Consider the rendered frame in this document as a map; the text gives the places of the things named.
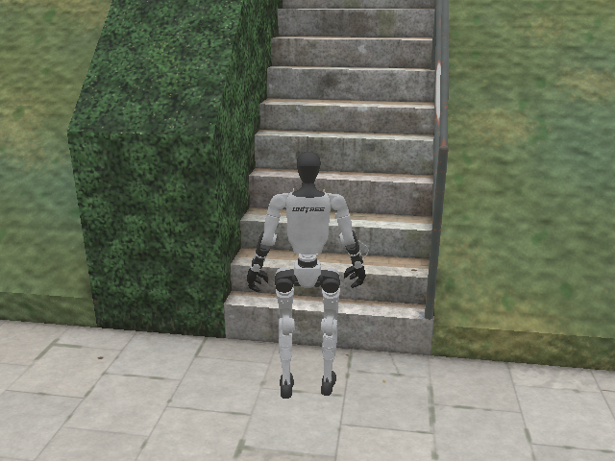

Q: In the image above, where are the stairs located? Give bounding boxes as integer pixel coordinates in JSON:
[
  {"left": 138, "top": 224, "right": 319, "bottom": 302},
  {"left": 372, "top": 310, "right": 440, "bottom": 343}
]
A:
[{"left": 224, "top": 0, "right": 435, "bottom": 355}]

